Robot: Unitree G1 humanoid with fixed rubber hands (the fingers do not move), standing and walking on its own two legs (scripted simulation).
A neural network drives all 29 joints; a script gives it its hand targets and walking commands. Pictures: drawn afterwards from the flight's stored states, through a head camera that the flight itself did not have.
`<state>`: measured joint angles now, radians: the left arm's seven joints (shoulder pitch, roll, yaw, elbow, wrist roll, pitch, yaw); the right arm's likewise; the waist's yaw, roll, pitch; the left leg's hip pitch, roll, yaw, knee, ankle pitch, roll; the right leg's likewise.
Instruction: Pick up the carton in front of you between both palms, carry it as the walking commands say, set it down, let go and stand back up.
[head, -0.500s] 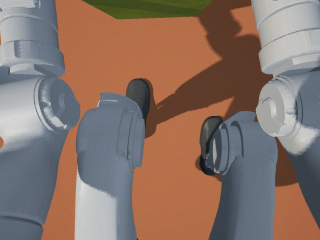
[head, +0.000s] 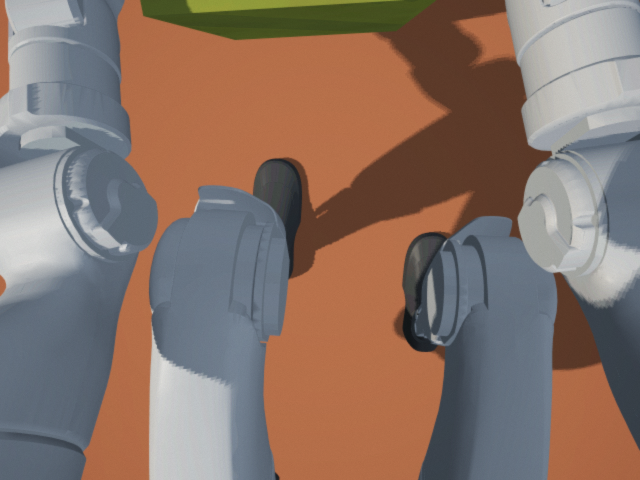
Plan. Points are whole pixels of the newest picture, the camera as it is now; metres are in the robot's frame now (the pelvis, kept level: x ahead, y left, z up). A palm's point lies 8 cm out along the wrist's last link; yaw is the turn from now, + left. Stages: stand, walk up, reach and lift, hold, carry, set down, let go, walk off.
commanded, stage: set down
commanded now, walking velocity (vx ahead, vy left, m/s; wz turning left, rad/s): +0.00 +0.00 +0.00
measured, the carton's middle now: out of the picture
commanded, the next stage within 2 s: let go in 1.26 s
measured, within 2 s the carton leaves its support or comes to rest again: neither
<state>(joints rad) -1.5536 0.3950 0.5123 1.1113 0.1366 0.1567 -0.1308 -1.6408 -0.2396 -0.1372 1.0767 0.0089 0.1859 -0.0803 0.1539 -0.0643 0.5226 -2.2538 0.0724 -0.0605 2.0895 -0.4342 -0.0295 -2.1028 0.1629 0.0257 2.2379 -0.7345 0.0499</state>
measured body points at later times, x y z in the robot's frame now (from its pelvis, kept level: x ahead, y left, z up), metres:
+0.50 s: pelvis -0.01 +0.00 +0.04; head +0.37 +0.08 +0.27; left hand +0.54 +0.35 -0.10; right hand +0.62 -0.01 -0.09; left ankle +0.15 +0.14 -0.35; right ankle +0.08 -0.12 -0.35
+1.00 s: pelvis +0.02 +0.02 +0.15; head +0.37 +0.08 +0.43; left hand +0.54 +0.36 +0.05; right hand +0.63 -0.03 +0.05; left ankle +0.15 +0.14 -0.35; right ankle +0.08 -0.12 -0.35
